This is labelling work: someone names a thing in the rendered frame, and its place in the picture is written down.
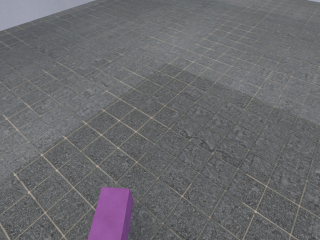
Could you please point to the carton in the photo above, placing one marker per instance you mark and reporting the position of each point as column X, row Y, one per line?
column 112, row 216

